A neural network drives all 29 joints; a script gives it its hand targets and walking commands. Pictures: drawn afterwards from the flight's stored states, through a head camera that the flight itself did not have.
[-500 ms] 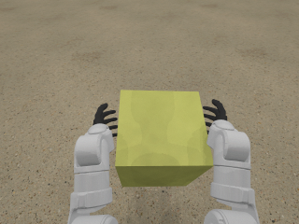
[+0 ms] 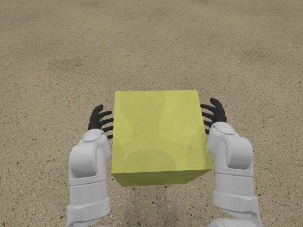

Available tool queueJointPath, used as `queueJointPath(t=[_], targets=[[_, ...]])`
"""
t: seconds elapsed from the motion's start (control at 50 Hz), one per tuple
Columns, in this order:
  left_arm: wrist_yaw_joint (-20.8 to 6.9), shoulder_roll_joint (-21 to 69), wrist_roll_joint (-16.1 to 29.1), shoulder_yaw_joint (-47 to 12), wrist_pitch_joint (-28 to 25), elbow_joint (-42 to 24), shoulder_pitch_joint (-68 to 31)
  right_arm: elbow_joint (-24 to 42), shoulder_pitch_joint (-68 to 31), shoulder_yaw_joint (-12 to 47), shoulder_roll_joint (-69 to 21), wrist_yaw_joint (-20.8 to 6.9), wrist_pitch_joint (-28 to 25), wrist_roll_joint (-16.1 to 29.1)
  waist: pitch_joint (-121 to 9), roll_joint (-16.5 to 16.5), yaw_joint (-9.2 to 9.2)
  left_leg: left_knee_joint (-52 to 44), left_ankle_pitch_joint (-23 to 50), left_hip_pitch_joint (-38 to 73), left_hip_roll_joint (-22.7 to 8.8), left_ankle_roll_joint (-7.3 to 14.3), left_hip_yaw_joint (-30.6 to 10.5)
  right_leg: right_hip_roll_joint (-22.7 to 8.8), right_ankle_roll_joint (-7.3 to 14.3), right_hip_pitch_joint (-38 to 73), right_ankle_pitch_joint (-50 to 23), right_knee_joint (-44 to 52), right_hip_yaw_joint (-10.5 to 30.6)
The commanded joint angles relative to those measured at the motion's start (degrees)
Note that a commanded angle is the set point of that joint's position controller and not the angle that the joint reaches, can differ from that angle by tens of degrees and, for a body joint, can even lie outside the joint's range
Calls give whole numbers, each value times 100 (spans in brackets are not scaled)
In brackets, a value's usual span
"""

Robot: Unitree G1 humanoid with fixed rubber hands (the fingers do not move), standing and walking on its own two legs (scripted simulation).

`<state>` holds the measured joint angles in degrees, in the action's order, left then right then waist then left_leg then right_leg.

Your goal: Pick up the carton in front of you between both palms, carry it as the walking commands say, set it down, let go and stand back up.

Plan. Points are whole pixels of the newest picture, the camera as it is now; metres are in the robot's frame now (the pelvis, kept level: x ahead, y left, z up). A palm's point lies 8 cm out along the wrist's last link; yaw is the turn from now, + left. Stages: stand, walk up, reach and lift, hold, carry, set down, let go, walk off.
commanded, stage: carry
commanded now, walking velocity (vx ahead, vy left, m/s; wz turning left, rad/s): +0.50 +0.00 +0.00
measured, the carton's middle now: (155, 143) +0.36 -0.01 +0.03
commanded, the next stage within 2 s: none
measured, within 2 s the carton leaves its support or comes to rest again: neither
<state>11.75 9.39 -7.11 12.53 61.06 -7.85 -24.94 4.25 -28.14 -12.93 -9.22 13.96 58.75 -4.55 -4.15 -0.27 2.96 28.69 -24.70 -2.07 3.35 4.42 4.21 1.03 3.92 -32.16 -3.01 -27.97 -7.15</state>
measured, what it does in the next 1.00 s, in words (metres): walks ahead: right foot, then left foot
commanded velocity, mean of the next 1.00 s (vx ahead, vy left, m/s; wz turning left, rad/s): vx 0.50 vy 0.00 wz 0.00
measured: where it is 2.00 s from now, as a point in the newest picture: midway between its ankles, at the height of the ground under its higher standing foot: (144, 114)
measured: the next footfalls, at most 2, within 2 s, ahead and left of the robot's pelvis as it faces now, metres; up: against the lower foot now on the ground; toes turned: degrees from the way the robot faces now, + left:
right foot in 0.02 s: +0.19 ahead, -0.07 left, -0.01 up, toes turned -4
left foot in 0.54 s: +0.49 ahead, +0.12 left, -0.01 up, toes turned +9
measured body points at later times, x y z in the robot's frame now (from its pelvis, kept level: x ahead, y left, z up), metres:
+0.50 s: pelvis +0.30 +0.01 +0.01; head +0.31 +0.01 +0.46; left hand +0.61 +0.15 +0.11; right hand +0.62 -0.14 +0.12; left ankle +0.44 +0.13 -0.71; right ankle +0.15 -0.07 -0.73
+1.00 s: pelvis +0.63 +0.01 +0.00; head +0.60 +0.01 +0.45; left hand +0.90 +0.15 +0.11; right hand +0.90 -0.14 +0.11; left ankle +0.45 +0.11 -0.73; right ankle +0.77 -0.10 -0.72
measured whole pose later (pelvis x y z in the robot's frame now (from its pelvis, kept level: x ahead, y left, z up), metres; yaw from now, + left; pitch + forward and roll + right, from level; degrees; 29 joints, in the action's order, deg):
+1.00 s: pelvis +0.63 +0.01 +0.00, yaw -1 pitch +3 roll +0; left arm 14.7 7.7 -5.7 1.6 73.6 -23.4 -9.4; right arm 23.2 -10.1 -1.6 -7.9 12.4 71.5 -5.8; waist -7.6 0.6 0.2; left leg 16.8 -24.0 5.1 -2.7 -1.4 10.0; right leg -3.6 0.5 -28.8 3.2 -27.3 -10.8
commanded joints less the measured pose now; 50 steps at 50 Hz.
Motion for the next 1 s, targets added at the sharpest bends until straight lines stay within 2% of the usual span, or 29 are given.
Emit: queueJointPath(t=[0.0, 0.02, 0.04, 0.06, 0.08, 0.1, 0.12, 0.14, 0.18, 0.22, 0.26, 0.42, 0.46, 0.48, 0.5, 0.52, 0.54, 0.56, 0.58, 0.6, 0.62, 0.64, 0.66, 0.7, 0.74, 0.8, 0.92, 0.96, 0.98], targets=[[-385, 3984, 1318, -3266, 24, -18, -3281, -146, -2875, 3495, -4199, -872, 325, 1534, -2395, 363, -541, 2177, 4609, -414, -894, -128, 18, -279, 195, 3183, -643, 464, 317], [-362, 3813, 1252, -3112, 57, 92, -3398, -231, -3022, 3479, -4271, -867, 394, 1546, -2889, -795, -438, 3363, 1199, -1936, -471, -356, 5, -1891, 687, 4776, -2498, -411, 2216], [-318, 3767, 1302, -3053, 78, 244, -3371, -341, -2869, 3397, -4281, -853, 430, 1543, -3083, -1590, -619, 4921, -841, -3544, 234, -540, -315, -2488, 1590, 5562, -1212, 126, 3981], [-340, 4020, 1407, -3100, 85, 272, -3245, -327, -2961, 3362, -4382, -838, 440, 1545, -2889, -1143, -632, 5172, -586, -4051, -143, -331, -600, -2222, 1480, 5270, 28, 429, 3903], [-400, 4305, 1531, -3216, 70, 135, -3491, -351, -3098, 3306, -4606, -845, 435, 1530, -2667, -690, -601, 4903, -214, -4122, -325, -237, -634, -1948, 1204, 4798, 378, 643, 3462], [-493, 4651, 1699, -3390, 61, 5, -3891, -382, -3168, 3279, -4845, -866, 418, 1462, -2355, -271, -504, 4545, 82, -4060, -493, -215, -596, -1853, 1014, 4237, 235, 806, 3070], [-583, 4967, 1832, -3557, 43, -86, -4162, -382, -3189, 3255, -5052, -896, 398, 1390, -2250, -167, -467, 4180, 274, -3840, -652, -238, -609, -1803, 890, 3805, 354, 958, 2782], [-671, 5191, 1897, -3642, 1, -202, -4304, -344, -3200, 3240, -5214, -931, 365, 1292, -2239, -182, -414, 3906, 416, -3587, -716, -297, -547, -1715, 773, 3516, 531, 1115, 2521], [-831, 5604, 2168, -3907, -39, -372, -4543, -464, -2876, 3389, -5673, -1041, 328, 1307, -2188, -353, -349, 3332, 590, -3463, -777, -414, -362, -1621, 730, 3356, 436, 1326, 2094], [-916, 5710, 2185, -4017, -21, -447, -4216, -289, -2647, 3618, -5848, -1095, 305, 1322, -2141, -453, -391, 2649, 783, -3548, -804, -539, -189, -1570, 751, 3534, -14, 1452, 1769], [-995, 5790, 2187, -4073, 39, -469, -3689, -3, -2329, 3807, -5805, -1105, 325, 1298, -2031, -478, -423, 2020, 1159, -3671, -804, -614, -27, -1468, 649, 3830, -597, 1464, 1451], [-1146, 5662, 2008, -3912, 526, -1084, -1733, 1098, -1071, 4225, -5914, -1354, 807, 1812, -1481, -811, -461, 133, 2249, -3427, -487, -565, 505, -1235, 270, 4659, -2308, 1181, 637], [-1175, 5621, 1965, -3857, 655, -1166, -1367, 1230, -873, 4197, -5861, -1429, 969, 1911, -1417, -883, -471, -466, 2419, -2758, -309, -502, 800, -1159, 123, 4582, -3028, 806, 386], [-1191, 5601, 1964, -3844, 716, -1235, -1241, 1249, -735, 4166, -5848, -1464, 1036, 1942, -1540, -883, -415, -800, 2504, -2023, -143, -452, 1047, -1094, 20, 4365, -3325, 283, 190], [-1209, 5579, 1980, -3860, 775, -1316, -1159, 1259, -573, 4132, -5852, -1500, 1089, 1952, -1826, -767, -308, -917, 2465, -809, -123, -390, 1136, -1001, -111, 3746, -3106, -442, -46], [-1232, 5545, 2005, -3911, 834, -1419, -1158, 1270, -375, 4075, -5863, -1535, 1134, 1931, -2290, -414, -189, -789, 2252, 597, -869, -246, 265, -938, -287, 2733, -1508, -1485, -74], [-1261, 5630, 2101, -3994, 918, -1619, -1263, 1257, -313, 4020, -5810, -1542, 1140, 1857, -2927, 886, -164, -624, 2353, 2236, -2485, 621, -2242, -424, -522, 908, 379, -3117, -21], [-1269, 5544, 2126, -4060, 977, -1741, -1106, 1403, -9, 4005, -5797, -1508, 1125, 1826, -2619, 1563, -150, -1153, 2759, 2394, -2782, 1055, -3263, 164, -481, -405, 3014, -4009, 325], [-1282, 5753, 2211, -4163, 952, -1757, -1477, 1397, -237, 3902, -5892, -1522, 1158, 1756, -2387, 1239, -158, -1163, 2914, 2148, -2729, 1050, -2752, -191, -344, -778, 3141, -4546, 691], [-1299, 5850, 2267, -4213, 925, -1801, -1494, 1444, -215, 3938, -6097, -1548, 1149, 1798, -2241, 672, -166, -1162, 2972, 1729, -2587, 855, -2327, -436, -248, -753, 2945, -4428, 794], [-1314, 5986, 2314, -4233, 883, -1849, -1499, 1616, -330, 3979, -6221, -1579, 1121, 1847, -1958, 261, -201, -1319, 2831, 1164, -2459, 599, -1850, -669, -242, -614, 2607, -3989, 803], [-1315, 6078, 2327, -4241, 848, -1864, -1469, 1702, -443, 4033, -6294, -1602, 1099, 1895, -1848, 279, -227, -1517, 2419, 729, -2321, 409, -1481, -799, -280, -384, 2349, -3530, 779], [-1304, 6138, 2323, -4255, 813, -1896, -1440, 1770, -483, 4055, -6333, -1621, 1072, 1947, -1809, 439, -234, -1656, 2191, 506, -2189, 322, -1183, -762, -320, -191, 2167, -3188, 620], [-1259, 6170, 2261, -4279, 747, -1935, -1262, 1848, -386, 4080, -6287, -1654, 1038, 2002, -1725, 718, -234, -1880, 1882, 322, -2027, 324, -764, -702, -421, -69, 1903, -2554, 387], [-1214, 6125, 2205, -4302, 714, -1996, -1139, 1897, -250, 4088, -6172, -1672, 1023, 2013, -1557, 825, -226, -2013, 1935, 372, -1954, 387, -539, -704, -525, -240, 1591, -1926, 197], [-1178, 5950, 2216, -4373, 744, -2123, -979, 2053, -77, 4115, -5914, -1656, 1050, 1983, -1281, 803, -215, -1926, 2612, 526, -1787, 310, -197, -635, -567, -321, 1042, -1113, -43], [-1140, 5277, 2280, -4391, 990, -2162, -904, 2114, 69, 4102, -5247, -1516, 1232, 1833, -761, 911, -195, -1591, 3669, 808, -1696, 112, 252, -457, -378, 25, 441, -143, -335], [-1124, 5059, 2274, -4304, 1065, -2074, -876, 2074, 5, 4107, -5080, -1468, 1308, 1816, -838, 924, -256, -976, 4495, 704, -1673, -16, 458, -265, -270, 817, 592, 118, -577], [-1119, 5002, 2262, -4259, 1092, -1998, -835, 2054, -13, 4114, -5008, -1447, 1349, 1817, -1066, 770, -344, -198, 4714, 443, -1484, -163, 764, -15, -249, 1706, 709, 406, -850]])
